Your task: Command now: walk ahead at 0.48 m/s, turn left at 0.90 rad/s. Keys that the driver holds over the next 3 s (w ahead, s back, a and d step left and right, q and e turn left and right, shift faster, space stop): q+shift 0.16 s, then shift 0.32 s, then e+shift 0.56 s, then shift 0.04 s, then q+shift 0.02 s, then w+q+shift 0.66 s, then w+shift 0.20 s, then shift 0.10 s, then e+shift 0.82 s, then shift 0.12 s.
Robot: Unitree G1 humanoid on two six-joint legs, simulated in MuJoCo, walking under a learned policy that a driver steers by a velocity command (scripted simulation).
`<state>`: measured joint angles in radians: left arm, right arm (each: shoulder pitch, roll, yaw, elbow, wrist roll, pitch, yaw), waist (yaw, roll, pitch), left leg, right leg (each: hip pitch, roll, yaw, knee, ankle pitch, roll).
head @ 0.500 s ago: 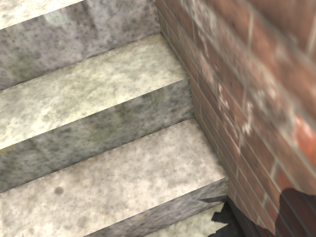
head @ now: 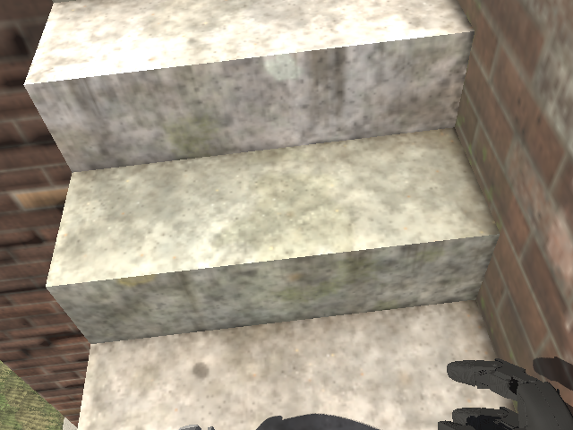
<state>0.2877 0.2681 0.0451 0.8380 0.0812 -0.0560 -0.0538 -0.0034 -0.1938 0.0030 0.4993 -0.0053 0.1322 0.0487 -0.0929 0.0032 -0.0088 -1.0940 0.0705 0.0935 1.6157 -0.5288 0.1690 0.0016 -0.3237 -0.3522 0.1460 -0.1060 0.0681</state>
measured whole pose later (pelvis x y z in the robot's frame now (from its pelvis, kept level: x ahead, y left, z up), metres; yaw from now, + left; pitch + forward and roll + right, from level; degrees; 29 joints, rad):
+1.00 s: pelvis +0.23 -0.04 +0.20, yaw -2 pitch +5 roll -9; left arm 0.07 0.22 -0.08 0.43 -0.05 0.06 -0.13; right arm 0.50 -0.29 0.06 0.78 -0.13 -0.15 0.08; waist -0.01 0.04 -0.08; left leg -0.01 0.33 0.06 0.15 -0.20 -0.07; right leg -1.19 0.03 -0.09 1.74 -0.58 0.00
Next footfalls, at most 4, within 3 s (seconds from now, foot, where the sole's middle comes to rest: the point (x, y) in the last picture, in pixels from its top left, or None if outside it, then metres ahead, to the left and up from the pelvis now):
0.02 left None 0.16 0.15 -0.60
1.04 right None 0.33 -0.23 -0.40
1.48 left None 0.20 0.09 -0.60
1.90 right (328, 388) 0.42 -0.05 -0.40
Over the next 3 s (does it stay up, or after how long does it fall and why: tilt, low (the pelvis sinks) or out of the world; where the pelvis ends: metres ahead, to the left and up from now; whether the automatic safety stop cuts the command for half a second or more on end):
stays up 0.40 0.09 0.35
